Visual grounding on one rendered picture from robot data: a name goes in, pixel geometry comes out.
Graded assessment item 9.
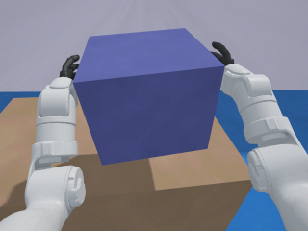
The robot right forearm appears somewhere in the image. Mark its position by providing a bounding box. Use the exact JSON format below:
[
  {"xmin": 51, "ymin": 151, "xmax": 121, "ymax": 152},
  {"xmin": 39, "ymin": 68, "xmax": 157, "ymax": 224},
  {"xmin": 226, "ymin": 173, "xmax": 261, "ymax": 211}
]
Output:
[{"xmin": 220, "ymin": 64, "xmax": 308, "ymax": 160}]

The robot right hand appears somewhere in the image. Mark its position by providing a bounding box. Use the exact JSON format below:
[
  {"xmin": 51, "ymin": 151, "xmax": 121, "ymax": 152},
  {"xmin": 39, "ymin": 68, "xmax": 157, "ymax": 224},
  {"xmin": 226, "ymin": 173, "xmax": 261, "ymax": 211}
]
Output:
[{"xmin": 211, "ymin": 41, "xmax": 234, "ymax": 66}]

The robot right upper arm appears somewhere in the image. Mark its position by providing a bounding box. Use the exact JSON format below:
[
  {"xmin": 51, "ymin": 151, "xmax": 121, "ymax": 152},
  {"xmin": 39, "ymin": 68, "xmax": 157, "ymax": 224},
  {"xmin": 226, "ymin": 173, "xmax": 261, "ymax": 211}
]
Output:
[{"xmin": 247, "ymin": 142, "xmax": 308, "ymax": 231}]

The robot left upper arm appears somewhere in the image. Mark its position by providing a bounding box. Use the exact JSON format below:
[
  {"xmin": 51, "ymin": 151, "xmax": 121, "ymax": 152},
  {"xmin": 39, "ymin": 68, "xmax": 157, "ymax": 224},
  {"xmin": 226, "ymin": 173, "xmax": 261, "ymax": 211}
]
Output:
[{"xmin": 0, "ymin": 165, "xmax": 86, "ymax": 231}]

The robot left forearm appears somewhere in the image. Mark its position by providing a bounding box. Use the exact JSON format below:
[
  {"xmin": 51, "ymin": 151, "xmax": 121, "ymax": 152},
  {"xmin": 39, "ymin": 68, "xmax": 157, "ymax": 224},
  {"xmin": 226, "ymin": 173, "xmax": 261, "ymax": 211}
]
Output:
[{"xmin": 24, "ymin": 77, "xmax": 78, "ymax": 207}]

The robot left hand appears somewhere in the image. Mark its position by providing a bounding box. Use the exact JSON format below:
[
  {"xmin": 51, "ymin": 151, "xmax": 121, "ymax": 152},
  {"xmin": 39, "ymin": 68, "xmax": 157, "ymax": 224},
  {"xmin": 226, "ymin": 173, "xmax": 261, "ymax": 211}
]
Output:
[{"xmin": 59, "ymin": 54, "xmax": 80, "ymax": 80}]

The pedestal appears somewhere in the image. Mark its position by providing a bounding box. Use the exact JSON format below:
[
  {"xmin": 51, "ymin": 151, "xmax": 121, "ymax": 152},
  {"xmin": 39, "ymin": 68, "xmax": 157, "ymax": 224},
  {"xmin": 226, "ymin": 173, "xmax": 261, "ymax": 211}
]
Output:
[{"xmin": 0, "ymin": 97, "xmax": 253, "ymax": 231}]

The carton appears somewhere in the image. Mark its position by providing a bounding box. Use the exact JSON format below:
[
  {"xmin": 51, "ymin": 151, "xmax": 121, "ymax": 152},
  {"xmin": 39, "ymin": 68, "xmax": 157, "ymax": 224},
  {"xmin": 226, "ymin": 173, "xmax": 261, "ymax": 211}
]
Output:
[{"xmin": 72, "ymin": 28, "xmax": 225, "ymax": 166}]

